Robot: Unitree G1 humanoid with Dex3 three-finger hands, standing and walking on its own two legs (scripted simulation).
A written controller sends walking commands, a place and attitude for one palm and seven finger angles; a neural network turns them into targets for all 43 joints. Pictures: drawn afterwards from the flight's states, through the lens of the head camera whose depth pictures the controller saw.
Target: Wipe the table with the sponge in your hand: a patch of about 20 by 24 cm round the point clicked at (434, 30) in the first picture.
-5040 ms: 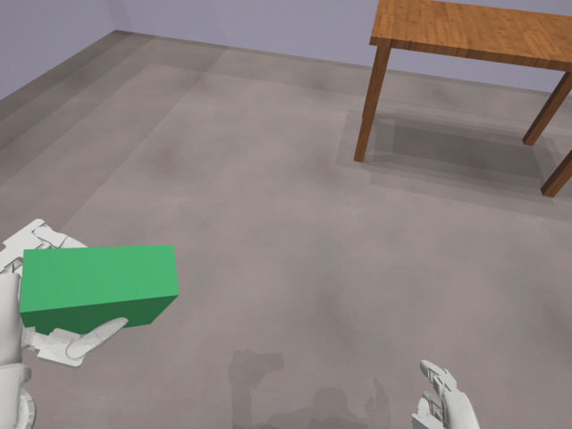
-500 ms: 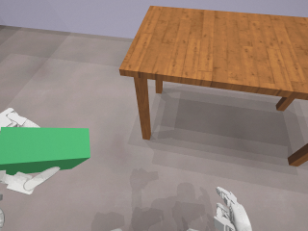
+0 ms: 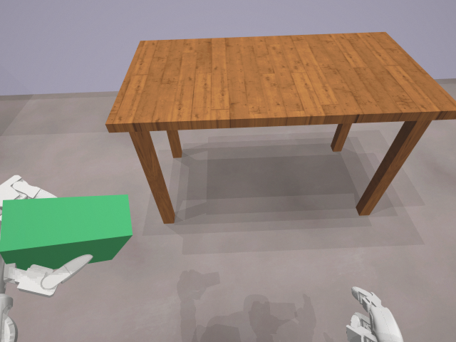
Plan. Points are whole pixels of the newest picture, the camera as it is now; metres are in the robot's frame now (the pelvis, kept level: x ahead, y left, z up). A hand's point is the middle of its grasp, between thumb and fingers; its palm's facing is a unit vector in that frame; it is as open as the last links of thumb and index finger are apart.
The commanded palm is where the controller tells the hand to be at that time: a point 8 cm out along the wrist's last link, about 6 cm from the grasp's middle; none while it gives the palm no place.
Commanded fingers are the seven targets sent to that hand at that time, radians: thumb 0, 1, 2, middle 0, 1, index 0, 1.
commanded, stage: turn to face it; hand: left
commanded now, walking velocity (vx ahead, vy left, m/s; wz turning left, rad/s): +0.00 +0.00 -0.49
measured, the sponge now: (86, 234) +0.22 +0.21 +0.15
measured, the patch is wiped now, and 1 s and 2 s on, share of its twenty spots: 0.00 0.00 0.00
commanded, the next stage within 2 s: take the last steps up to it in 0.46 s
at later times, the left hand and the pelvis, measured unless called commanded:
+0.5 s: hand (169, 266) +0.18 +0.09 +0.16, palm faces +0.13 -0.86 -0.50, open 9.8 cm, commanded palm +0.12 +0.16 +0.18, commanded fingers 0.00 0.10 1.30 -1.20 -1.60 -1.20 -1.60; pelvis -0.10 -0.08 -0.01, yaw -13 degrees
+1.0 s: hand (190, 295) +0.15 +0.06 +0.16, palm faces +0.17 -0.89 -0.41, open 9.8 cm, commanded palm +0.10 +0.13 +0.18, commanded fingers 0.00 0.10 1.30 -1.20 -1.60 -1.20 -1.60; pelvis -0.11 -0.11 -0.01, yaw -12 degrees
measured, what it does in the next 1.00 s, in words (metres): walks backwards: left foot, then right foot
